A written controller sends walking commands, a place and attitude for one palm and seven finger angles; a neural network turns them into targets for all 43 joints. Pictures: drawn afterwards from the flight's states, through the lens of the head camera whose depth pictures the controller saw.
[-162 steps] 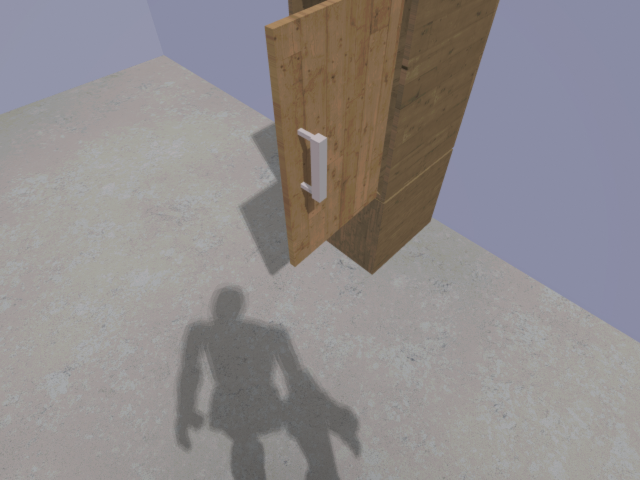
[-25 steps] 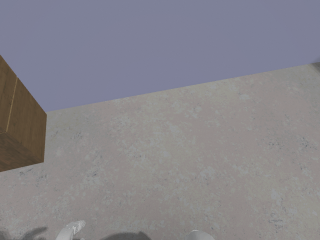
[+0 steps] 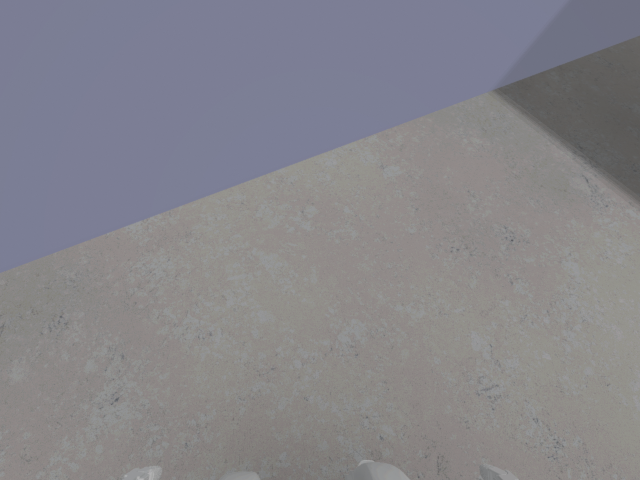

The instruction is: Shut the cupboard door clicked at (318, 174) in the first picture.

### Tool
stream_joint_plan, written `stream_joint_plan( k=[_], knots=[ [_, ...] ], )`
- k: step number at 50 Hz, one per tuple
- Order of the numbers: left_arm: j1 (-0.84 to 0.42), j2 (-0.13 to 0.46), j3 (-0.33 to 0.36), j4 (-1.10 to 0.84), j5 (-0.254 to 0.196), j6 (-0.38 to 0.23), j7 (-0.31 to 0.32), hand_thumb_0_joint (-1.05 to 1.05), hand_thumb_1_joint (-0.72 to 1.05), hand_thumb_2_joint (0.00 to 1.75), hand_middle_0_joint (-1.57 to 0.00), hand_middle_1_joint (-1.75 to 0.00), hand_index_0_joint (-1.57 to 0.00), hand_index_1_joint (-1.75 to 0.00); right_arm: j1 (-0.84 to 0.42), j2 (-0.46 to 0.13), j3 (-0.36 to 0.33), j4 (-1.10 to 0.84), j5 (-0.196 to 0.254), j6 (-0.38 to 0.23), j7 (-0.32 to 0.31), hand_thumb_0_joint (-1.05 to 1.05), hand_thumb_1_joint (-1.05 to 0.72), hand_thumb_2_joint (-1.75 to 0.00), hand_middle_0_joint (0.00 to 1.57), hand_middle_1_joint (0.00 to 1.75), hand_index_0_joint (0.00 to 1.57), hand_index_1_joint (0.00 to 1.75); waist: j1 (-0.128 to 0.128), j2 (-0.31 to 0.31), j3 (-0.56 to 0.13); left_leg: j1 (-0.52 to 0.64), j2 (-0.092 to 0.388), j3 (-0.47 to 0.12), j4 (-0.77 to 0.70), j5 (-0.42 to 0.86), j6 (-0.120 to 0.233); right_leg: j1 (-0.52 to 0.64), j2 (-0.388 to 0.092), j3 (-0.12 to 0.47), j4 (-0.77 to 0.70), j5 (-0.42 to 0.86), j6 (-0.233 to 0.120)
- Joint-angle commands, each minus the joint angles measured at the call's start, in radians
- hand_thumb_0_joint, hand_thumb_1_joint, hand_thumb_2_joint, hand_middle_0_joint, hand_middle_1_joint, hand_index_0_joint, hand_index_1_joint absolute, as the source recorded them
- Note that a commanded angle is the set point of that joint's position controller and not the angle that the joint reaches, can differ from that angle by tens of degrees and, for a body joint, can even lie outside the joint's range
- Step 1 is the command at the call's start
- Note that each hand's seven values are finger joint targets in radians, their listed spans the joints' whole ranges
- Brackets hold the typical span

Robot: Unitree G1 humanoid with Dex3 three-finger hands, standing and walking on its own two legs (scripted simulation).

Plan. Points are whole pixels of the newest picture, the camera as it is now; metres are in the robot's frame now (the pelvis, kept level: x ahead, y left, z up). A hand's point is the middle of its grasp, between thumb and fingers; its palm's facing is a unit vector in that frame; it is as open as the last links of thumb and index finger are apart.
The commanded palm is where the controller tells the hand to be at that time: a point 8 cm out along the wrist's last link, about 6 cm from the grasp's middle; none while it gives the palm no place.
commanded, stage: walk around to get in front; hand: left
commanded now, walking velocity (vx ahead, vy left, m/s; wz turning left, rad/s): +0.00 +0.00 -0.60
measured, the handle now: out of the picture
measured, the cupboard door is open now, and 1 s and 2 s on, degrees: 93 93 93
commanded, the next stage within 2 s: walk to a spot facing it in 1.50 s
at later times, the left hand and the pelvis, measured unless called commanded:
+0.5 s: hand (238, 440) +0.18 +0.12 -0.16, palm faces -0.29 -0.93 -0.23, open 7.4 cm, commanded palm none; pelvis +0.04 -0.05 +0.00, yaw -17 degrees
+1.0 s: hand (384, 295) +0.43 -0.10 -0.16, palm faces -0.65 -0.73 -0.20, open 7.4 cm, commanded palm none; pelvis +0.18 -0.14 -0.02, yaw -36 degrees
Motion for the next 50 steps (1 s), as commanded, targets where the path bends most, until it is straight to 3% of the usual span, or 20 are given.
stream_joint_plan(
  k=[1,7,11,12,13,14,16,19,24,27,28,29,30,33,36,44,46,48,49,50],
  knots=[
    [-0.034,0.074,0.024,-0.098,-0.005,-0.032,-0.018,0.0,0.9,0.9,-0.2,-0.3,-0.2,-0.3,0.075,-0.197,-0.047,-0.058,-0.011,-0.016,-0.019,0.0,-0.9,-0.9,0.2,0.3,0.2,0.3,-0.013,0.22,-0.123,0.202,0.277,-0.129,-0.231,0.599,0.119,-0.13,-0.084,-0.039,0.219,0.034,0.036],
    [-0.106,0.046,0.007,-0.12,-0.007,-0.038,-0.027,0.0,0.9,0.9,-0.2,-0.3,-0.2,-0.3,0.154,-0.221,-0.068,-0.016,-0.01,-0.006,-0.006,0.0,-0.9,-0.9,0.2,0.3,0.2,0.3,-0.066,0.269,-0.155,0.26,0.271,-0.002,-0.165,0.639,0.095,0.006,-0.065,-0.146,-0.141,0.049,0.02],
    [0.005,0.089,0.016,-0.09,-0.005,-0.05,-0.019,0.0,0.9,0.9,-0.2,-0.3,-0.2,-0.3,0.105,-0.239,-0.08,-0.023,0.001,0.003,0.003,0.0,-0.9,-0.9,0.2,0.3,0.2,0.3,0.001,0.224,-0.171,0.148,0.256,0.068,0.0,0.49,0.014,0.263,-0.049,-0.169,-0.485,0.31,-0.015],
    [0.092,0.177,0.033,-0.06,0.003,-0.059,-0.007,0.0,0.9,0.9,-0.2,-0.3,-0.2,-0.3,0.095,-0.197,-0.076,-0.043,0.013,0.005,0.009,0.0,-0.9,-0.9,0.2,0.3,0.2,0.3,0.043,-0.002,-0.222,-0.043,0.186,0.126,0.192,0.273,-0.043,0.492,-0.204,0.012,-0.554,0.575,-0.07],
    [0.167,0.283,0.056,-0.039,0.001,-0.067,0.01,0.0,0.9,0.9,-0.2,-0.3,-0.2,-0.3,0.02,-0.115,-0.051,-0.104,0.016,0.009,0.013,0.0,-0.9,-0.9,0.2,0.3,0.2,0.3,0.089,-0.295,-0.206,-0.292,0.036,0.118,0.436,-0.331,-0.089,0.551,-0.455,0.333,-0.582,0.933,-0.187],
    [0.182,0.286,0.05,-0.036,-0.015,-0.063,0.022,0.0,0.9,0.9,-0.2,-0.3,-0.2,-0.3,-0.008,-0.137,-0.047,-0.106,0.02,0.023,0.001,0.0,-0.9,-0.9,0.2,0.3,0.2,0.3,0.102,-0.201,-0.179,-0.297,0.047,-0.039,0.526,-0.348,-0.079,0.452,-0.469,0.321,-0.581,0.897,-0.253],
    [0.076,0.213,0.041,-0.059,-0.011,-0.06,0.036,0.0,0.9,0.9,-0.2,-0.3,-0.2,-0.3,-0.02,-0.141,-0.05,-0.082,0.016,0.025,-0.005,0.0,-0.9,-0.9,0.2,0.3,0.2,0.3,0.046,-0.264,-0.158,-0.349,0.056,-0.078,0.573,-0.227,-0.086,0.448,-0.343,0.255,-0.559,0.845,-0.224],
    [0.022,0.179,0.031,-0.08,-0.007,-0.067,0.036,0.0,0.9,0.9,-0.2,-0.3,-0.2,-0.3,0.008,-0.124,-0.046,-0.054,0.01,0.023,0.012,0.0,-0.9,-0.9,0.2,0.3,0.2,0.3,0.01,-0.12,-0.18,-0.232,0.039,-0.037,0.453,-0.132,-0.099,0.372,-0.287,0.187,-0.583,0.646,-0.206],
    [0.035,0.216,0.041,-0.058,0.002,-0.08,0.014,0.0,0.9,0.9,-0.2,-0.3,-0.2,-0.3,-0.006,-0.108,-0.048,-0.065,0.011,-0.006,0.03,0.0,-0.9,-0.9,0.2,0.3,0.2,0.3,0.017,-0.107,-0.099,-0.126,-0.012,-0.002,0.181,-0.127,-0.082,0.268,-0.275,0.281,-0.651,0.234,-0.224],
    [-0.017,0.192,0.04,-0.063,-0.006,-0.08,0.001,0.0,0.9,0.9,-0.2,-0.3,-0.2,-0.3,0.095,-0.117,-0.05,-0.036,0.008,-0.026,0.025,0.0,-0.9,-0.9,0.2,0.3,0.2,0.3,-0.05,-0.093,-0.059,0.125,-0.048,0.031,-0.054,-0.004,-0.071,0.077,-0.202,0.261,-0.602,0.104,-0.171],
    [-0.044,0.152,0.031,-0.074,-0.005,-0.081,-0.003,0.0,0.9,0.9,-0.2,-0.3,-0.2,-0.3,0.19,-0.149,-0.057,-0.007,0.008,-0.036,0.016,0.0,-0.9,-0.9,0.2,0.3,0.2,0.3,-0.099,0.006,-0.088,0.303,0.0,-0.014,-0.18,-0.025,-0.054,-0.048,-0.147,0.216,-0.492,0.062,-0.127],
    [-0.049,0.068,0.013,-0.102,-0.015,-0.078,-0.012,0.0,0.9,0.9,-0.2,-0.3,-0.2,-0.3,0.309,-0.264,-0.079,0.024,-0.013,-0.046,0.006,0.0,-0.9,-0.9,0.2,0.3,0.2,0.3,-0.15,0.32,-0.12,0.442,0.26,-0.338,-0.311,-0.251,0.026,-0.242,0.004,0.054,-0.183,-0.042,-0.063],
    [-0.116,0.058,0.009,-0.153,-0.011,-0.085,-0.018,0.0,0.9,0.9,-0.2,-0.3,-0.2,-0.3,0.39,-0.312,-0.081,0.032,-0.022,-0.049,-0.003,0.0,-0.9,-0.9,0.2,0.3,0.2,0.3,-0.17,0.356,-0.099,0.412,0.486,-0.591,-0.425,-0.31,0.134,-0.349,-0.011,-0.025,0.08,-0.107,-0.035],
    [-0.095,0.071,0.018,-0.096,0.011,-0.094,-0.044,0.0,0.9,0.9,-0.2,-0.3,-0.2,-0.3,0.223,-0.178,-0.037,-0.01,-0.013,-0.067,0.002,0.0,-0.9,-0.9,0.2,0.3,0.2,0.3,-0.063,0.183,-0.024,0.262,0.362,-0.301,-0.392,0.059,0.087,-0.326,-0.138,-0.019,0.301,0.152,-0.019],
    [-0.1,0.013,-0.002,-0.082,0.002,-0.078,-0.051,0.0,0.9,0.9,-0.2,-0.3,-0.2,-0.3,0.271,-0.148,-0.027,0.033,-0.01,-0.081,-0.005,0.0,-0.9,-0.9,0.2,0.3,0.2,0.3,-0.057,0.195,-0.077,0.368,0.286,-0.022,-0.301,0.551,0.059,-0.316,-0.137,-0.073,0.234,0.201,-0.002],
    [-0.227,-0.004,-0.017,-0.103,0.003,-0.07,-0.057,0.0,0.9,0.9,-0.2,-0.3,-0.2,-0.3,0.331,-0.148,-0.033,0.095,-0.014,-0.067,0.004,0.0,-0.9,-0.9,0.2,0.3,0.2,0.3,-0.073,0.231,-0.029,0.332,0.275,0.177,-0.272,0.636,0.052,-0.126,-0.082,-0.211,-0.201,0.271,-0.044],
    [-0.157,0.02,-0.009,-0.086,0.002,-0.074,-0.052,0.0,0.9,0.9,-0.2,-0.3,-0.2,-0.3,0.309,-0.173,-0.039,0.093,-0.009,-0.064,0.005,0.0,-0.9,-0.9,0.2,0.3,0.2,0.3,-0.027,0.223,-0.066,0.325,0.29,0.203,-0.163,0.817,0.046,0.013,-0.043,-0.238,-0.25,0.241,-0.077],
    [0.112,0.079,0.014,-0.014,0.004,-0.091,-0.038,0.0,0.9,0.9,-0.2,-0.3,-0.2,-0.3,0.232,-0.197,-0.043,0.071,0.003,-0.062,0.011,0.0,-0.9,-0.9,0.2,0.3,0.2,0.3,0.116,0.153,-0.182,0.173,0.245,0.241,0.171,0.876,0.002,0.414,0.001,-0.242,-0.369,0.285,-0.126],
    [0.28,0.192,0.045,0.031,0.006,-0.102,-0.023,0.0,0.9,0.9,-0.2,-0.3,-0.2,-0.3,0.193,-0.149,-0.032,0.038,0.023,-0.065,0.024,0.0,-0.9,-0.9,0.2,0.3,0.2,0.3,0.194,-0.028,-0.283,-0.115,0.163,0.236,0.47,0.42,-0.034,0.722,-0.198,0.016,-0.434,0.263,-0.194],
    [0.335,0.284,0.059,0.046,-0.016,-0.106,-0.01,0.0,0.9,0.9,-0.2,-0.3,-0.2,-0.3,0.173,-0.094,-0.03,-0.006,0.037,-0.066,0.017,0.0,-0.9,-0.9,0.2,0.3,0.2,0.3,0.18,-0.192,-0.353,-0.381,0.019,0.136,0.793,-0.321,-0.079,0.837,-0.478,0.507,-0.576,0.405,-0.304]
  ],
)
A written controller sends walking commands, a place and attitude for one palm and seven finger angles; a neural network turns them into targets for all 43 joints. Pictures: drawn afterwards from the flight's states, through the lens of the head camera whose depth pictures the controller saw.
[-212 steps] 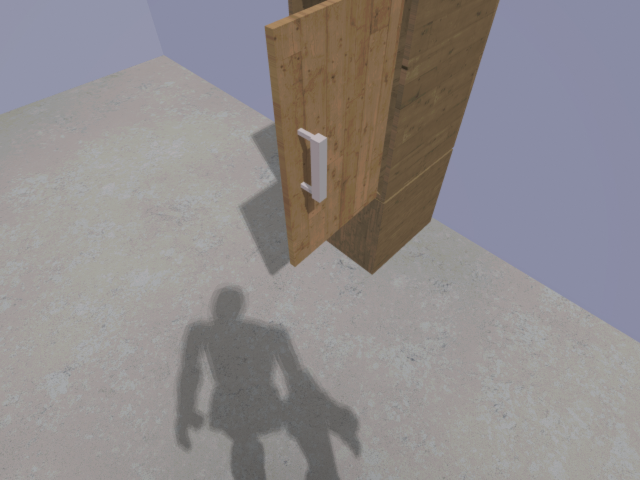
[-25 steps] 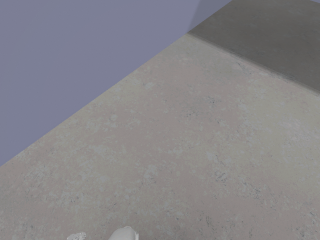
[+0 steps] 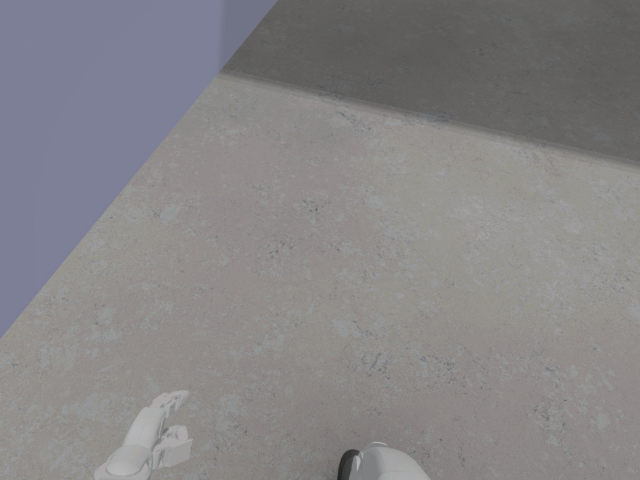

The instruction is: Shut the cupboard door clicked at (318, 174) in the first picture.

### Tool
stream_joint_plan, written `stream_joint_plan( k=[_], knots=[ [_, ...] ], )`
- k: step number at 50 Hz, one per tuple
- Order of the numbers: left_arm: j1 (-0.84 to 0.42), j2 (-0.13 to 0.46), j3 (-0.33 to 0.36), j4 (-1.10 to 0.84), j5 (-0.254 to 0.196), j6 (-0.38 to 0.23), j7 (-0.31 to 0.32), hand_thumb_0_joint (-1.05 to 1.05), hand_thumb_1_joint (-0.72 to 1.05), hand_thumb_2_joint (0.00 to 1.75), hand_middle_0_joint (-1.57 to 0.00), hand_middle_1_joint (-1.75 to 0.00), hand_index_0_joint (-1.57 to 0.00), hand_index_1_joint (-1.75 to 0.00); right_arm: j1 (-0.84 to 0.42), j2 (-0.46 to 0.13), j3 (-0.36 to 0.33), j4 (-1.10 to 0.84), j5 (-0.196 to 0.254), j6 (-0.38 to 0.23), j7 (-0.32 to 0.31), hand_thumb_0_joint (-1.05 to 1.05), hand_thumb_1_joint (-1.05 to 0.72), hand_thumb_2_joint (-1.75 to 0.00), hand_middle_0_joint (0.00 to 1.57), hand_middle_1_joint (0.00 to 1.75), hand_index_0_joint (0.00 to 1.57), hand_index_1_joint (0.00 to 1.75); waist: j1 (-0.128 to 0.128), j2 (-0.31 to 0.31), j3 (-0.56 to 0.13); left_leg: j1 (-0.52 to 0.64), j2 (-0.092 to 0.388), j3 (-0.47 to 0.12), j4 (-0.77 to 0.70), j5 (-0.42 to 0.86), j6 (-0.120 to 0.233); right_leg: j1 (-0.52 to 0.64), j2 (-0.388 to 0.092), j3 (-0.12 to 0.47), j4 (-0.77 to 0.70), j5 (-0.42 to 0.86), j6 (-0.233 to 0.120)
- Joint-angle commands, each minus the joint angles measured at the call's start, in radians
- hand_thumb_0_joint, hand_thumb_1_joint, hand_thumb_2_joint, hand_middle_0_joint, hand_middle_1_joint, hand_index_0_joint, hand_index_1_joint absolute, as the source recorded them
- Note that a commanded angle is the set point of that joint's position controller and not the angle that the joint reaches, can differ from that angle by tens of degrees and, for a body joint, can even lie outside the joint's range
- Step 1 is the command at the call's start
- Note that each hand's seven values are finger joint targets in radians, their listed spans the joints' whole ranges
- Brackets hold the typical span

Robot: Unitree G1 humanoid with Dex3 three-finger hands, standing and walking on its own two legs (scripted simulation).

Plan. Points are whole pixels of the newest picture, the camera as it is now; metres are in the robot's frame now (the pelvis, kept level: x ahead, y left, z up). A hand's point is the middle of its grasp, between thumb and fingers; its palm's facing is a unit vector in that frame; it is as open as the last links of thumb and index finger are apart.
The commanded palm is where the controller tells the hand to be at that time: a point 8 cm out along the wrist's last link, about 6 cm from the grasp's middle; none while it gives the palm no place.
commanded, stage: walk around to get in front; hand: left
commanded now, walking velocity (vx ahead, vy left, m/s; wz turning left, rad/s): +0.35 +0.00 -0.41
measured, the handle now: out of the picture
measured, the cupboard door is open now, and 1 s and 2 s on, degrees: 93 93 93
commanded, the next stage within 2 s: walk to a spot facing it in 0.50 s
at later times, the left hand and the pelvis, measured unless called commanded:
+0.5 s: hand (201, 410) +0.22 +0.18 -0.16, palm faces -0.07 -0.98 -0.19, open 7.4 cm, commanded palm none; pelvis +0.25 -0.01 +0.01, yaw -11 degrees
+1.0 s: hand (278, 217) +0.57 +0.08 -0.14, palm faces -0.14 -0.97 -0.18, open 7.4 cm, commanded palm none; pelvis +0.41 -0.06 +0.02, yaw -4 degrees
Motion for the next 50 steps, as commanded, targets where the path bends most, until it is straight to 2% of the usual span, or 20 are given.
stream_joint_plan(
  k=[1,3,6,10,19,22,23,24,25,28,29,32,34,37,40,41,43,44,46,50],
  knots=[
    [0.429,0.297,0.075,0.062,-0.039,-0.03,0.049,0.0,0.9,0.9,-0.2,-0.3,-0.2,-0.3,-0.219,-0.152,-0.042,-0.195,0.03,-0.033,-0.006,0.0,-0.9,-0.9,0.2,0.3,0.2,0.3,0.227,-0.154,-0.298,-0.724,-0.067,-0.278,0.813,-0.075,0.034,0.684,-0.417,0.707,-0.342,0.028,-0.21],
    [0.246,0.18,0.038,0.012,-0.033,-0.033,0.061,0.0,0.9,0.9,-0.2,-0.3,-0.2,-0.3,-0.251,-0.148,-0.051,-0.171,0.011,-0.024,-0.005,0.0,-0.9,-0.9,0.2,0.3,0.2,0.3,0.124,-0.069,-0.153,-0.639,-0.002,-0.33,0.71,0.112,0.035,0.375,-0.319,0.519,-0.384,-0.013,-0.14],
    [0.167,0.119,0.022,0.001,-0.015,-0.056,0.063,0.0,0.9,0.9,-0.2,-0.3,-0.2,-0.3,-0.14,-0.101,-0.042,-0.11,-0.003,0.01,0.001,0.0,-0.9,-0.9,0.2,0.3,0.2,0.3,0.025,-0.089,-0.132,-0.511,-0.017,-0.3,0.525,0.191,0.017,0.206,-0.21,0.324,-0.426,0.097,-0.095],
    [0.23,0.104,0.023,0.049,-0.02,-0.078,0.055,0.0,0.9,0.9,-0.2,-0.3,-0.2,-0.3,-0.21,-0.087,-0.046,-0.127,-0.002,0.008,0.013,0.0,-0.9,-0.9,0.2,0.3,0.2,0.3,0.037,-0.066,-0.132,-0.56,-0.051,-0.293,0.377,0.281,0.011,0.273,-0.162,0.306,-0.434,0.156,-0.103],
    [0.381,0.105,0.014,0.128,-0.018,-0.087,0.07,0.0,0.9,0.9,-0.2,-0.3,-0.2,-0.3,-0.488,-0.078,-0.039,-0.217,0.006,-0.028,0.029,0.0,-0.9,-0.9,0.2,0.3,0.2,0.3,0.109,-0.103,-0.093,-0.559,-0.127,-0.252,0.037,0.254,0.045,0.499,-0.196,0.343,-0.327,0.571,-0.1],
    [0.336,0.118,0.016,0.122,-0.024,-0.087,0.071,0.0,0.9,0.9,-0.2,-0.3,-0.2,-0.3,-0.314,-0.116,-0.048,-0.154,-0.001,-0.039,0.009,0.0,-0.9,-0.9,0.2,0.3,0.2,0.3,0.005,-0.092,-0.15,-0.21,-0.196,-0.19,-0.135,0.322,0.082,0.383,-0.136,0.281,-0.123,0.764,-0.045],
    [0.319,0.101,0.016,0.113,-0.028,-0.088,0.07,0.0,0.9,0.9,-0.2,-0.3,-0.2,-0.3,-0.153,-0.174,-0.064,-0.105,-0.007,-0.046,0.0,0.0,-0.9,-0.9,0.2,0.3,0.2,0.3,-0.061,-0.009,-0.239,0.075,-0.106,-0.288,-0.165,0.408,0.116,0.206,-0.093,0.265,0.081,0.611,-0.007],
    [0.366,0.051,0.011,0.09,-0.041,-0.086,0.06,0.0,0.9,0.9,-0.2,-0.3,-0.2,-0.3,-0.014,-0.295,-0.091,-0.076,-0.028,-0.052,-0.009,0.0,-0.9,-0.9,0.2,0.3,0.2,0.3,-0.091,0.245,-0.362,0.322,0.218,-0.662,-0.182,0.479,0.25,-0.069,0.039,0.141,0.441,0.075,0.041],
    [0.304,0.056,0.005,0.063,-0.033,-0.096,0.058,0.0,0.9,0.9,-0.2,-0.3,-0.2,-0.3,0.027,-0.301,-0.081,-0.073,-0.013,-0.039,-0.011,0.0,-0.9,-0.9,0.2,0.3,0.2,0.3,-0.093,0.206,-0.329,0.248,0.346,-0.789,-0.287,0.562,0.328,-0.148,0.056,0.17,0.666,-0.307,0.04],
    [0.241,0.043,0.019,0.068,-0.011,-0.056,0.038,0.0,0.9,0.9,-0.2,-0.3,-0.2,-0.3,-0.207,-0.163,-0.045,-0.132,-0.005,-0.051,-0.017,0.0,-0.9,-0.9,0.2,0.3,0.2,0.3,0.017,0.144,-0.09,-0.136,0.251,-0.571,-0.416,0.267,0.236,-0.208,-0.084,0.204,0.747,-0.128,0.073],
    [0.26,0.022,0.02,0.07,-0.005,-0.037,0.029,0.0,0.9,0.9,-0.2,-0.3,-0.2,-0.3,-0.225,-0.147,-0.038,-0.131,-0.007,-0.057,-0.02,0.0,-0.9,-0.9,0.2,0.3,0.2,0.3,0.045,0.139,-0.084,-0.169,0.215,-0.482,-0.433,0.291,0.214,-0.192,-0.088,0.19,0.702,-0.096,0.081],
    [0.282,-0.034,0.004,0.088,-0.009,-0.018,0.032,0.0,0.9,0.9,-0.2,-0.3,-0.2,-0.3,-0.207,-0.134,-0.03,-0.093,-0.003,-0.061,-0.019,0.0,-0.9,-0.9,0.2,0.3,0.2,0.3,0.071,0.135,-0.112,-0.219,0.118,-0.268,-0.397,0.627,0.206,-0.062,-0.094,0.15,0.429,-0.05,0.095],
    [0.277,-0.057,-0.012,0.103,-0.011,-0.024,0.04,0.0,0.9,0.9,-0.2,-0.3,-0.2,-0.3,-0.18,-0.13,-0.026,-0.059,-0.001,-0.056,-0.015,0.0,-0.9,-0.9,0.2,0.3,0.2,0.3,0.07,0.146,-0.123,-0.226,0.059,-0.207,-0.359,0.794,0.194,0.044,-0.067,0.091,0.226,0.011,0.099],
    [0.239,-0.046,-0.022,0.104,-0.009,-0.032,0.05,0.0,0.9,0.9,-0.2,-0.3,-0.2,-0.3,-0.143,-0.129,-0.033,-0.028,0.003,-0.04,-0.015,0.0,-0.9,-0.9,0.2,0.3,0.2,0.3,0.058,0.14,-0.143,-0.213,0.042,-0.254,-0.292,0.812,0.196,0.163,-0.026,0.039,0.04,0.076,0.107],
    [0.258,0.028,-0.008,0.109,-0.012,-0.041,0.059,0.0,0.9,0.9,-0.2,-0.3,-0.2,-0.3,-0.155,-0.131,-0.037,-0.02,0.011,-0.022,-0.013,0.0,-0.9,-0.9,0.2,0.3,0.2,0.3,0.097,0.087,-0.168,-0.275,-0.021,-0.287,-0.179,0.613,0.128,0.358,-0.05,0.047,-0.154,0.253,0.115],
    [0.289,0.091,0.006,0.118,-0.011,-0.047,0.07,0.0,0.9,0.9,-0.2,-0.3,-0.2,-0.3,-0.144,-0.108,-0.035,-0.026,0.017,-0.016,-0.008,0.0,-0.9,-0.9,0.2,0.3,0.2,0.3,0.108,-0.005,-0.205,-0.404,-0.072,-0.25,-0.1,0.437,0.085,0.512,-0.172,0.15,-0.116,0.471,0.08],
    [0.374,0.193,0.028,0.135,-0.015,-0.047,0.085,0.0,0.9,0.9,-0.2,-0.3,-0.2,-0.3,-0.136,-0.072,-0.039,-0.048,0.023,0.01,-0.006,0.0,-0.9,-0.9,0.2,0.3,0.2,0.3,0.144,-0.23,-0.256,-0.503,-0.178,-0.195,0.279,-0.166,0.031,0.562,-0.485,0.329,-0.222,0.701,-0.092],
    [0.345,0.181,0.029,0.126,-0.013,-0.046,0.095,0.0,0.9,0.9,-0.2,-0.3,-0.2,-0.3,-0.174,-0.069,-0.039,-0.058,0.022,0.016,-0.011,0.0,-0.9,-0.9,0.2,0.3,0.2,0.3,0.158,-0.31,-0.256,-0.557,-0.141,-0.265,0.424,-0.189,0.034,0.552,-0.481,0.322,-0.216,0.79,-0.125],
    [0.261,0.138,0.021,0.095,-0.013,-0.033,0.104,0.0,0.9,0.9,-0.2,-0.3,-0.2,-0.3,-0.195,-0.082,-0.044,-0.06,0.023,0.026,-0.004,0.0,-0.9,-0.9,0.2,0.3,0.2,0.3,0.117,-0.24,-0.222,-0.56,-0.101,-0.297,0.487,-0.115,0.032,0.479,-0.431,0.19,-0.209,0.728,-0.094],
    [0.122,0.119,0.024,0.036,-0.008,-0.021,0.102,0.0,0.9,0.9,-0.2,-0.3,-0.2,-0.3,-0.143,-0.028,-0.038,-0.056,0.015,0.051,0.02,0.0,-0.9,-0.9,0.2,0.3,0.2,0.3,0.038,-0.171,-0.142,-0.396,-0.119,-0.2,0.212,0.048,0.03,0.24,-0.363,0.006,-0.223,0.382,0.002]
  ],
)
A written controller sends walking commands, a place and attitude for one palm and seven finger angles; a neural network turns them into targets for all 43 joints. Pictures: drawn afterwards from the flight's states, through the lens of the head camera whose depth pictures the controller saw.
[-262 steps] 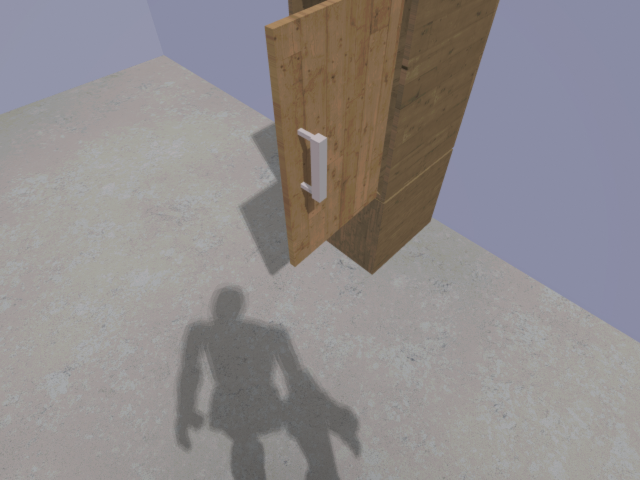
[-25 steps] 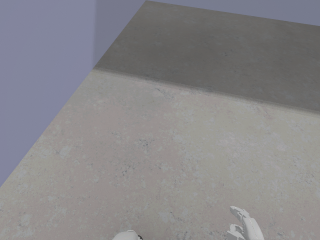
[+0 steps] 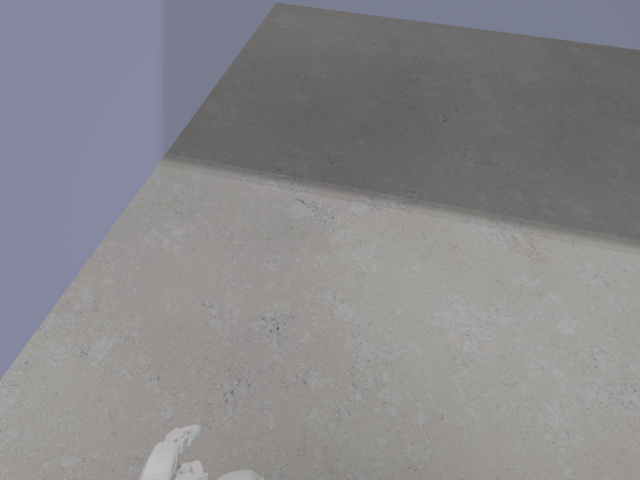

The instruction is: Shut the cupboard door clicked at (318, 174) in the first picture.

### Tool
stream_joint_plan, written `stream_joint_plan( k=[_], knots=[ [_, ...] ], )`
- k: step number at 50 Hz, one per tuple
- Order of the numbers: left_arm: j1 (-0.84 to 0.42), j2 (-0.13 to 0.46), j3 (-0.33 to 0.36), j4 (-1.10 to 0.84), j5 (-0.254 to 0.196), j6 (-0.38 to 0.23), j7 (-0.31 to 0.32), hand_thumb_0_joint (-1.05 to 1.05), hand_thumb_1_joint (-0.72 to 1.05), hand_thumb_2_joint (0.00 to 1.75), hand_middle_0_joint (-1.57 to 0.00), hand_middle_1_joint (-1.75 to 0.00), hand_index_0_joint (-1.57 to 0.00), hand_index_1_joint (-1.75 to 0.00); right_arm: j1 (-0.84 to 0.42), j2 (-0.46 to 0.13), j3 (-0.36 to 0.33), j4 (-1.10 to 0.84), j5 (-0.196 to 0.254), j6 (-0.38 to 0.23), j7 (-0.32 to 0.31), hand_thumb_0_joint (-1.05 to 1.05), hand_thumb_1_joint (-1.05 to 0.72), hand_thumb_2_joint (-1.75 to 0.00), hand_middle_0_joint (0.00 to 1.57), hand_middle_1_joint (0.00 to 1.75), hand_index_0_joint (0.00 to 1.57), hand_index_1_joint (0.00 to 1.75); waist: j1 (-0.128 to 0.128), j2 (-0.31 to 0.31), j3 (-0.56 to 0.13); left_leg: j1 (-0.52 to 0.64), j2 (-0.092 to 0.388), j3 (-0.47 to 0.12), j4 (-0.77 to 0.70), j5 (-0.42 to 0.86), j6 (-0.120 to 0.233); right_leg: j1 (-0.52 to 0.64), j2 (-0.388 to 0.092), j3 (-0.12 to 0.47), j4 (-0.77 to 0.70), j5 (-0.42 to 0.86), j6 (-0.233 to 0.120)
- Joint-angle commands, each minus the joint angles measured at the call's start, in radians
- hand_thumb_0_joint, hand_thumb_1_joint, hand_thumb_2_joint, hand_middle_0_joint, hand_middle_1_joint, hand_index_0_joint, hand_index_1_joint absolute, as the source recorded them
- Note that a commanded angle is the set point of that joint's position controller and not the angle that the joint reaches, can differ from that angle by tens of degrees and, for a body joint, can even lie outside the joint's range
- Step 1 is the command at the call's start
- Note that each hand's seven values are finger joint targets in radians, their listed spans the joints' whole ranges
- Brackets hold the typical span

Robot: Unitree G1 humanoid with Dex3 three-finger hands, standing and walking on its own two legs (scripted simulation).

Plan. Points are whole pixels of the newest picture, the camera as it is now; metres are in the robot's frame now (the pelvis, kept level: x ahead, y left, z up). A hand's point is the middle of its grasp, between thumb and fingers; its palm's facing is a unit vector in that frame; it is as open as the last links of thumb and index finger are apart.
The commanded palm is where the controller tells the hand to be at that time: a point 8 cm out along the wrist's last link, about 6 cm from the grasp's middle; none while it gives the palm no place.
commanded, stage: walk to a spot facing it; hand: left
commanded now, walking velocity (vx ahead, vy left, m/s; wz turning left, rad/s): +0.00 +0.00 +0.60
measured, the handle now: out of the picture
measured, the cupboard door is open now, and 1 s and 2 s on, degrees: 93 93 93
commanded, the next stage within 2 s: none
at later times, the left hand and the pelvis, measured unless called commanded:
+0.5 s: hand out of the picture +0.09 +0.19 -0.14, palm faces +0.29 -0.90 -0.33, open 7.4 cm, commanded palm none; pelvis +0.06 -0.05 +0.00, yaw +17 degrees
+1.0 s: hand out of the picture -0.02 +0.15 -0.17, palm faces +0.61 -0.75 -0.27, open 7.4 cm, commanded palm none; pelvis +0.07 -0.06 +0.00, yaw +36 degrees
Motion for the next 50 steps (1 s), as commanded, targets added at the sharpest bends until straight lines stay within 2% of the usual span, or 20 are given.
stream_joint_plan(
  k=[1,3,4,5,6,12,19,20,21,22,25,27,34,39,41,42,43,44,46,50],
  knots=[
    [0.057,0.2,0.06,-0.034,-0.004,0.01,0.015,0.0,0.9,0.9,-0.2,-0.3,-0.2,-0.3,0.003,-0.038,-0.01,-0.112,-0.009,-0.022,0.014,0.0,-0.9,-0.9,0.2,0.3,0.2,0.3,0.043,-0.141,-0.08,0.015,0.014,0.057,-0.203,0.159,-0.008,0.034,-0.228,0.038,-0.153,0.377,-0.091],
    [0.054,0.186,0.065,-0.042,-0.013,0.019,0.008,0.0,0.9,0.9,-0.2,-0.3,-0.2,-0.3,0.057,-0.073,-0.022,-0.113,-0.015,-0.026,0.018,0.0,-0.9,-0.9,0.2,0.3,0.2,0.3,0.015,-0.035,-0.096,0.145,-0.004,0.059,-0.416,0.316,0.003,-0.014,-0.186,-0.005,-0.019,0.218,-0.044],
    [0.066,0.151,0.063,-0.062,-0.022,0.03,0.004,0.0,0.9,0.9,-0.2,-0.3,-0.2,-0.3,0.102,-0.151,-0.04,-0.121,-0.021,-0.036,0.018,0.0,-0.9,-0.9,0.2,0.3,0.2,0.3,-0.004,0.187,-0.117,0.206,0.112,-0.147,-0.549,0.486,0.061,-0.122,-0.097,-0.036,0.159,0.008,0.011],
    [0.043,0.093,0.048,-0.108,-0.028,0.038,0.002,0.0,0.9,0.9,-0.2,-0.3,-0.2,-0.3,0.14,-0.255,-0.066,-0.135,-0.031,-0.043,0.006,0.0,-0.9,-0.9,0.2,0.3,0.2,0.3,-0.035,0.436,-0.115,0.251,0.357,-0.494,-0.655,0.746,0.209,-0.319,0.032,0.0,0.4,-0.39,0.073],
    [-0.007,0.112,0.043,-0.144,-0.018,0.039,0.002,0.0,0.9,0.9,-0.2,-0.3,-0.2,-0.3,0.159,-0.295,-0.073,-0.137,-0.035,-0.038,-0.005,0.0,-0.9,-0.9,0.2,0.3,0.2,0.3,-0.053,0.26,-0.153,0.191,0.41,-0.557,-0.661,0.581,0.277,-0.279,0.043,0.13,0.541,-0.362,0.042],
    [0.037,0.107,0.051,-0.088,-0.022,0.038,-0.005,0.0,0.9,0.9,-0.2,-0.3,-0.2,-0.3,-0.056,-0.23,-0.054,-0.2,-0.026,-0.06,-0.024,0.0,-0.9,-0.9,0.2,0.3,0.2,0.3,0.042,0.178,-0.173,0.261,0.226,-0.289,-0.576,0.858,0.201,-0.3,0.059,0.192,0.475,-0.15,0.059],
    [0.197,0.141,0.054,-0.08,-0.02,0.028,-0.003,0.0,0.9,0.9,-0.2,-0.3,-0.2,-0.3,-0.22,-0.255,-0.076,-0.258,-0.018,-0.021,-0.004,0.0,-0.9,-0.9,0.2,0.3,0.2,0.3,0.103,0.158,-0.166,0.06,0.132,-0.284,-0.5,0.553,0.143,0.085,0.131,0.124,-0.084,0.051,0.039],
    [0.245,0.207,0.067,-0.08,-0.008,0.017,0.004,0.0,0.9,0.9,-0.2,-0.3,-0.2,-0.3,-0.234,-0.209,-0.071,-0.279,-0.007,-0.018,0.002,0.0,-0.9,-0.9,0.2,0.3,0.2,0.3,0.127,-0.024,-0.163,-0.076,0.038,-0.21,-0.366,0.323,0.079,0.207,-0.007,0.258,-0.265,0.079,0.009],
    [0.243,0.305,0.082,-0.088,0.006,0.013,0.011,0.0,0.9,0.9,-0.2,-0.3,-0.2,-0.3,-0.247,-0.14,-0.057,-0.309,-0.004,-0.018,0.01,0.0,-0.9,-0.9,0.2,0.3,0.2,0.3,0.135,-0.337,-0.12,-0.244,-0.122,-0.058,-0.087,-0.053,-0.003,0.222,-0.297,0.563,-0.355,0.188,-0.115],
    [0.229,0.294,0.068,-0.099,-0.004,0.013,0.014,0.0,0.9,0.9,-0.2,-0.3,-0.2,-0.3,-0.265,-0.188,-0.065,-0.309,-0.014,-0.011,0.012,0.0,-0.9,-0.9,0.2,0.3,0.2,0.3,0.135,-0.279,-0.106,-0.212,-0.07,-0.139,0.13,-0.078,0.014,0.103,-0.349,0.544,-0.34,0.253,-0.178],
    [0.119,0.192,0.042,-0.124,-0.01,0.008,0.016,0.0,0.9,0.9,-0.2,-0.3,-0.2,-0.3,-0.259,-0.16,-0.06,-0.263,-0.015,0.01,0.024,0.0,-0.9,-0.9,0.2,0.3,0.2,0.3,0.057,-0.153,-0.056,-0.206,-0.021,-0.123,0.289,0.115,-0.012,0.06,-0.183,0.275,-0.257,0.456,-0.134],
    [0.144,0.184,0.038,-0.125,-0.01,0.0,0.018,0.0,0.9,0.9,-0.2,-0.3,-0.2,-0.3,-0.253,-0.145,-0.049,-0.253,-0.011,0.013,0.029,0.0,-0.9,-0.9,0.2,0.3,0.2,0.3,0.06,-0.169,-0.097,-0.196,-0.023,-0.091,0.213,0.144,-0.025,0.149,-0.155,0.185,-0.23,0.583,-0.115],
    [0.261,0.224,0.054,-0.079,-0.004,0.001,0.019,0.0,0.9,0.9,-0.2,-0.3,-0.2,-0.3,-0.357,-0.118,-0.026,-0.275,-0.006,0.004,0.033,0.0,-0.9,-0.9,0.2,0.3,0.2,0.3,0.126,-0.138,-0.132,-0.131,-0.029,-0.005,-0.121,0.103,-0.023,0.317,-0.213,0.119,-0.178,0.745,-0.137],
    [0.246,0.25,0.071,-0.063,-0.003,0.005,0.012,0.0,0.9,0.9,-0.2,-0.3,-0.2,-0.3,-0.316,-0.123,-0.024,-0.28,-0.004,-0.01,0.027,0.0,-0.9,-0.9,0.2,0.3,0.2,0.3,0.108,-0.163,-0.156,0.022,-0.044,0.045,-0.343,0.147,0.011,0.277,-0.245,0.063,-0.09,0.752,-0.122],
    [0.208,0.257,0.076,-0.07,-0.014,0.005,0.004,0.0,0.9,0.9,-0.2,-0.3,-0.2,-0.3,-0.22,-0.162,-0.037,-0.258,-0.012,-0.019,0.024,0.0,-0.9,-0.9,0.2,0.3,0.2,0.3,0.044,-0.103,-0.194,0.239,-0.039,0.041,-0.519,0.335,0.041,0.154,-0.214,-0.006,0.078,0.687,-0.055],
    [0.188,0.229,0.074,-0.095,-0.02,0.009,-0.002,0.0,0.9,0.9,-0.2,-0.3,-0.2,-0.3,-0.139,-0.254,-0.062,-0.242,-0.021,-0.026,0.019,0.0,-0.9,-0.9,0.2,0.3,0.2,0.3,-0.005,0.096,-0.244,0.447,0.136,-0.176,-0.563,0.61,0.128,-0.081,-0.133,-0.04,0.276,0.357,0.01],
    [0.105,0.17,0.045,-0.149,-0.023,0.013,-0.007,0.0,0.9,0.9,-0.2,-0.3,-0.2,-0.3,-0.077,-0.342,-0.083,-0.232,-0.019,-0.023,0.014,0.0,-0.9,-0.9,0.2,0.3,0.2,0.3,-0.042,0.335,-0.216,0.51,0.374,-0.469,-0.593,1.019,0.275,-0.326,0.0,0.008,0.493,-0.32,0.064],
    [0.067,0.195,0.05,-0.174,-0.011,0.032,0.002,0.0,0.9,0.9,-0.2,-0.3,-0.2,-0.3,-0.056,-0.338,-0.079,-0.211,-0.015,-0.019,0.008,0.0,-0.9,-0.9,0.2,0.3,0.2,0.3,-0.034,0.174,-0.195,0.447,0.393,-0.423,-0.583,0.947,0.311,-0.348,0.004,0.131,0.559,-0.337,0.058],
    [0.06,0.183,0.058,-0.136,-0.016,0.046,0.003,0.0,0.9,0.9,-0.2,-0.3,-0.2,-0.3,-0.165,-0.297,-0.072,-0.24,-0.017,-0.024,-0.012,0.0,-0.9,-0.9,0.2,0.3,0.2,0.3,0.013,0.25,-0.125,0.293,0.288,-0.359,-0.611,0.798,0.26,-0.336,0.005,0.194,0.582,-0.226,0.064],
    [0.12,0.165,0.059,-0.108,-0.016,0.055,-0.01,0.0,0.9,0.9,-0.2,-0.3,-0.2,-0.3,-0.234,-0.264,-0.061,-0.254,-0.02,-0.035,-0.01,0.0,-0.9,-0.9,0.2,0.3,0.2,0.3,0.071,0.171,-0.118,0.214,0.186,-0.266,-0.617,0.691,0.203,-0.229,0.045,0.179,0.453,-0.132,0.062]
  ],
)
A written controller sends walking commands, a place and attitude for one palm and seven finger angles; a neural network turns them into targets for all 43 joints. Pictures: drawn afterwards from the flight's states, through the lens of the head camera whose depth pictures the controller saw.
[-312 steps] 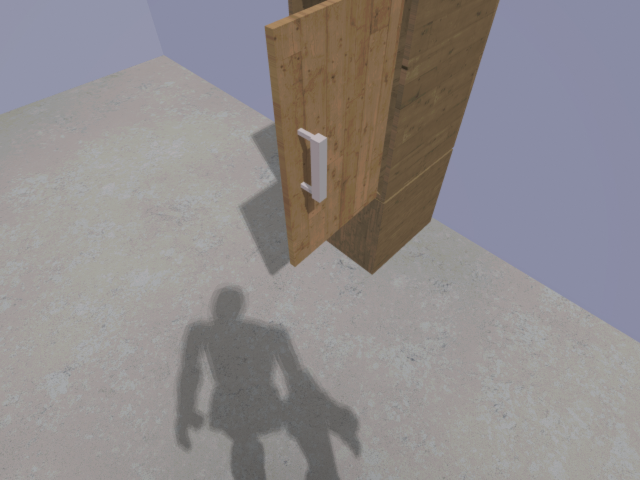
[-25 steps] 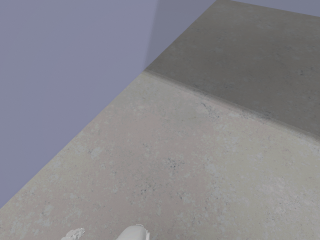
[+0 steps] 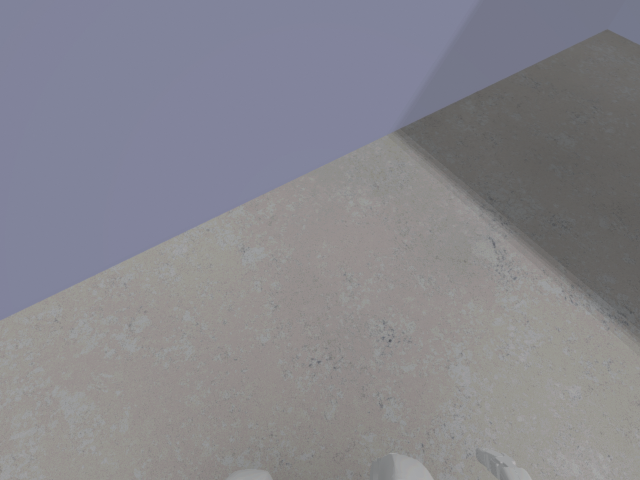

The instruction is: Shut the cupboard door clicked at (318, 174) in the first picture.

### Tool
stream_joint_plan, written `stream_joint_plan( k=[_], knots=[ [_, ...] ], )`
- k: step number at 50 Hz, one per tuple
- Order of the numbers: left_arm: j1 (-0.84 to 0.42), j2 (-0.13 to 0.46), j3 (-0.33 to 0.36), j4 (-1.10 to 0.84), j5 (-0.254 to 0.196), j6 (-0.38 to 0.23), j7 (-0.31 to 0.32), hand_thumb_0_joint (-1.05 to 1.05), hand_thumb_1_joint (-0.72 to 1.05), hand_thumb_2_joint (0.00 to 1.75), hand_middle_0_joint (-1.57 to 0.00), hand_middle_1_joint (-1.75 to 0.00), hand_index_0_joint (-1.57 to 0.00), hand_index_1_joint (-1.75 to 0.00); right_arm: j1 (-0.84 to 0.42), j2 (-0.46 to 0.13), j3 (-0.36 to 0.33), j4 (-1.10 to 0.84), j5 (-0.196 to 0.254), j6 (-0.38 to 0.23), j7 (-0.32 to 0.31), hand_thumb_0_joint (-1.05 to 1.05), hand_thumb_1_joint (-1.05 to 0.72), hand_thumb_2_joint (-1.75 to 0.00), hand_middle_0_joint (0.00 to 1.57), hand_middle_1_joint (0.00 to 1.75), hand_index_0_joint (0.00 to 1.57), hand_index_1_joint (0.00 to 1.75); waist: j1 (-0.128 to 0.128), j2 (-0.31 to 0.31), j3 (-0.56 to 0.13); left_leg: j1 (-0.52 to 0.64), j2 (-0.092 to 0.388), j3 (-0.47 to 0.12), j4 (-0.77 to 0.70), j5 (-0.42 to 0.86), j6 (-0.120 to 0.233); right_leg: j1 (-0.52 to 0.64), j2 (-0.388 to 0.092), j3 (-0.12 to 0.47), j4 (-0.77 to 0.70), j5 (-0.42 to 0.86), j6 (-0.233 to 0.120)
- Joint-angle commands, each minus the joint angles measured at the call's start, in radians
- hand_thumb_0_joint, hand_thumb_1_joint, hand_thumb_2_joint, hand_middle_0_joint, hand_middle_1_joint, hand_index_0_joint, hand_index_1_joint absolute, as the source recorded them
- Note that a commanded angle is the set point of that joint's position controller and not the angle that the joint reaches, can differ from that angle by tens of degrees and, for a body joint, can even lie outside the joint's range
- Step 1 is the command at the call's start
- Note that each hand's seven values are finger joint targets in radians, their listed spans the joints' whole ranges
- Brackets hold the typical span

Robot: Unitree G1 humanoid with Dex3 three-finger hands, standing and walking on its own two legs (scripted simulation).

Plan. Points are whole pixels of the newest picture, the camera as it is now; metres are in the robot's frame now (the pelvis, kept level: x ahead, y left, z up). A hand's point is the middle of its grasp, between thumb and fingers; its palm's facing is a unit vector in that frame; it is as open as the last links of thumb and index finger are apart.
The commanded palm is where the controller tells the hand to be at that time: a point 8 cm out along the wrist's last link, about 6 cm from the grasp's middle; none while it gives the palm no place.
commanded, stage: walk to a spot facing it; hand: left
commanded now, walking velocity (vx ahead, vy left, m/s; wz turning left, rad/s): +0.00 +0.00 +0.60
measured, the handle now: out of the picture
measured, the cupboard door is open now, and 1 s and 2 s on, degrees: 93 93 93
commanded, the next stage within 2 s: none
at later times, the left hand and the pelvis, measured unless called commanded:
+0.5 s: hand out of the picture +0.03 +0.15 -0.16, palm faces +0.31 -0.92 -0.22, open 7.4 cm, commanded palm none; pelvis +0.02 -0.05 +0.01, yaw +19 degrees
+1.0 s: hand out of the picture +0.01 +0.14 -0.14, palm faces +0.55 -0.78 -0.30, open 7.4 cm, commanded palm none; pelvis +0.05 -0.09 +0.01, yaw +36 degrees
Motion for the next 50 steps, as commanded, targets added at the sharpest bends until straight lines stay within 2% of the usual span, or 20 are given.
stream_joint_plan(
  k=[1,7,8,9,10,15,21,25,26,27,28,30,33,40,42,43,44,45,48,50],
  knots=[
    [-0.022,0.072,0.015,-0.101,-0.008,-0.034,-0.002,0.0,0.9,0.9,-0.2,-0.3,-0.2,-0.3,0.042,-0.229,-0.063,-0.05,-0.006,-0.019,-0.019,0.0,-0.9,-0.9,0.2,0.3,0.2,0.3,-0.034,0.178,-0.155,0.09,0.24,-0.222,-0.213,0.419,0.148,0.001,0.026,0.038,-0.106,0.041,0.007],
    [0.081,0.083,0.019,-0.1,-0.01,-0.06,0.002,0.0,0.9,0.9,-0.2,-0.3,-0.2,-0.3,-0.009,-0.225,-0.076,-0.067,0.001,-0.003,-0.012,0.0,-0.9,-0.9,0.2,0.3,0.2,0.3,0.024,0.159,-0.189,-0.062,0.158,-0.254,-0.075,0.29,0.081,0.334,0.086,-0.008,-0.606,0.238,-0.005],
    [0.132,0.16,0.034,-0.096,0.003,-0.075,0.01,0.0,0.9,0.9,-0.2,-0.3,-0.2,-0.3,0.0,-0.171,-0.071,-0.082,0.012,-0.003,-0.006,0.0,-0.9,-0.9,0.2,0.3,0.2,0.3,0.044,-0.03,-0.222,-0.197,0.056,-0.162,0.087,0.078,0.012,0.485,-0.084,0.162,-0.759,0.324,-0.047],
    [0.133,0.25,0.048,-0.097,0.012,-0.078,0.019,0.0,0.9,0.9,-0.2,-0.3,-0.2,-0.3,-0.008,-0.109,-0.06,-0.11,0.013,-0.006,-0.001,0.0,-0.9,-0.9,0.2,0.3,0.2,0.3,0.056,-0.3,-0.201,-0.337,-0.063,-0.03,0.362,-0.324,-0.053,0.5,-0.365,0.414,-0.81,0.498,-0.175],
    [0.118,0.22,0.035,-0.103,0.003,-0.08,0.024,0.0,0.9,0.9,-0.2,-0.3,-0.2,-0.3,-0.019,-0.148,-0.064,-0.104,0.004,0.0,-0.003,0.0,-0.9,-0.9,0.2,0.3,0.2,0.3,0.049,-0.247,-0.191,-0.32,-0.002,-0.103,0.559,-0.332,-0.04,0.408,-0.385,0.377,-0.777,0.592,-0.236],
    [-0.012,0.124,0.008,-0.135,0.002,-0.077,0.029,0.0,0.9,0.9,-0.2,-0.3,-0.2,-0.3,0.011,-0.103,-0.044,-0.047,0.008,0.021,0.019,0.0,-0.9,-0.9,0.2,0.3,0.2,0.3,-0.029,-0.187,-0.144,-0.272,0.046,-0.017,0.539,-0.143,-0.077,0.373,-0.206,0.023,-0.711,0.762,-0.172],
    [0.066,0.173,0.029,-0.098,0.006,-0.078,0.025,0.0,0.9,0.9,-0.2,-0.3,-0.2,-0.3,-0.038,-0.078,-0.027,-0.06,0.013,0.009,0.026,0.0,-0.9,-0.9,0.2,0.3,0.2,0.3,0.018,-0.159,-0.159,-0.175,0.025,0.068,0.203,-0.145,-0.063,0.46,-0.248,-0.024,-0.654,0.845,-0.184],
    [0.043,0.179,0.04,-0.095,-0.007,-0.075,0.013,0.0,0.9,0.9,-0.2,-0.3,-0.2,-0.3,0.083,-0.13,-0.041,-0.043,0.005,-0.008,0.019,0.0,-0.9,-0.9,0.2,0.3,0.2,0.3,-0.056,-0.064,-0.219,0.099,0.012,0.079,-0.109,0.092,-0.025,0.347,-0.233,-0.109,-0.432,0.779,-0.104],
    [0.035,0.139,0.036,-0.119,-0.013,-0.07,0.007,0.0,0.9,0.9,-0.2,-0.3,-0.2,-0.3,0.166,-0.225,-0.066,-0.032,-0.004,-0.018,0.014,0.0,-0.9,-0.9,0.2,0.3,0.2,0.3,-0.102,0.153,-0.276,0.302,0.196,-0.158,-0.158,0.375,0.063,0.118,-0.144,-0.151,-0.226,0.46,-0.036],
    [-0.022,0.069,0.007,-0.17,-0.016,-0.065,0.003,0.0,0.9,0.9,-0.2,-0.3,-0.2,-0.3,0.239,-0.32,-0.091,-0.021,-0.004,-0.015,0.005,0.0,-0.9,-0.9,0.2,0.3,0.2,0.3,-0.141,0.399,-0.272,0.377,0.441,-0.468,-0.187,0.801,0.231,-0.126,-0.014,-0.101,-0.003,-0.197,0.016],
    [-0.093,0.096,0.004,-0.193,-0.002,-0.049,0.014,0.0,0.9,0.9,-0.2,-0.3,-0.2,-0.3,0.277,-0.304,-0.082,-0.001,0.002,-0.01,-0.002,0.0,-0.9,-0.9,0.2,0.3,0.2,0.3,-0.146,0.224,-0.249,0.324,0.444,-0.422,-0.162,0.726,0.253,-0.133,-0.016,0.016,0.065,-0.181,0.001],
    [-0.103,0.085,0.012,-0.152,-0.007,-0.046,0.014,0.0,0.9,0.9,-0.2,-0.3,-0.2,-0.3,0.179,-0.258,-0.075,-0.027,-0.003,-0.016,-0.024,0.0,-0.9,-0.9,0.2,0.3,0.2,0.3,-0.109,0.277,-0.202,0.212,0.35,-0.354,-0.189,0.588,0.214,-0.144,-0.018,0.069,0.102,-0.072,0.007],
    [-0.042,0.079,0.016,-0.115,-0.005,-0.035,-0.001,0.0,0.9,0.9,-0.2,-0.3,-0.2,-0.3,0.08,-0.225,-0.06,-0.053,-0.005,-0.023,-0.024,0.0,-0.9,-0.9,0.2,0.3,0.2,0.3,-0.042,0.174,-0.172,0.124,0.254,-0.256,-0.216,0.433,0.154,-0.064,0.007,0.062,0.024,0.047,0.006],
    [-0.02,0.065,0.011,-0.128,-0.009,-0.04,-0.001,0.0,0.9,0.9,-0.2,-0.3,-0.2,-0.3,0.041,-0.241,-0.077,-0.059,-0.009,-0.004,-0.011,0.0,-0.9,-0.9,0.2,0.3,0.2,0.3,-0.035,0.212,-0.155,-0.007,0.208,-0.32,-0.208,0.219,0.138,0.146,0.089,0.012,-0.346,0.063,-0.008],
    [0.061,0.078,0.017,-0.112,-0.011,-0.053,0.002,0.0,0.9,0.9,-0.2,-0.3,-0.2,-0.3,0.006,-0.231,-0.08,-0.072,-0.001,0.0,-0.01,0.0,-0.9,-0.9,0.2,0.3,0.2,0.3,0.008,0.173,-0.179,-0.08,0.166,-0.31,-0.125,0.215,0.102,0.312,0.101,-0.005,-0.561,0.197,-0.011],
    [0.116,0.13,0.027,-0.108,-0.003,-0.066,0.008,0.0,0.9,0.9,-0.2,-0.3,-0.2,-0.3,-0.002,-0.194,-0.076,-0.082,0.009,0.0,-0.005,0.0,-0.9,-0.9,0.2,0.3,0.2,0.3,0.037,0.061,-0.2,-0.164,0.092,-0.254,-0.014,0.107,0.048,0.432,0.013,0.083,-0.731,0.229,-0.027],
    [0.127,0.225,0.045,-0.107,0.012,-0.076,0.019,0.0,0.9,0.9,-0.2,-0.3,-0.2,-0.3,0.012,-0.116,-0.064,-0.105,0.014,-0.001,0.0,0.0,-0.9,-0.9,0.2,0.3,0.2,0.3,0.04,-0.259,-0.187,-0.35,-0.061,-0.076,0.239,-0.207,-0.041,0.507,-0.28,0.39,-0.837,0.279,-0.135],
    [0.103,0.242,0.032,-0.121,0.006,-0.07,0.019,0.0,0.9,0.9,-0.2,-0.3,-0.2,-0.3,-0.008,-0.142,-0.066,-0.117,0.004,-0.001,0.004,0.0,-0.9,-0.9,0.2,0.3,0.2,0.3,0.041,-0.243,-0.166,-0.32,-0.041,-0.091,0.476,-0.33,-0.039,0.371,-0.389,0.406,-0.834,0.39,-0.221],
    [-0.021,0.127,0.009,-0.145,-0.003,-0.072,0.026,0.0,0.9,0.9,-0.2,-0.3,-0.2,-0.3,0.022,-0.133,-0.066,-0.062,0.004,0.02,0.012,0.0,-0.9,-0.9,0.2,0.3,0.2,0.3,-0.037,-0.167,-0.128,-0.309,0.032,-0.091,0.676,-0.154,-0.059,0.311,-0.238,0.174,-0.761,0.566,-0.197],
    [-0.004,0.118,0.005,-0.143,0.0,-0.078,0.026,0.0,0.9,0.9,-0.2,-0.3,-0.2,-0.3,0.014,-0.106,-0.051,-0.053,0.007,0.022,0.02,0.0,-0.9,-0.9,0.2,0.3,0.2,0.3,-0.033,-0.179,-0.136,-0.286,0.031,-0.04,0.571,-0.13,-0.074,0.358,-0.196,0.057,-0.733,0.702,-0.171]
  ],
)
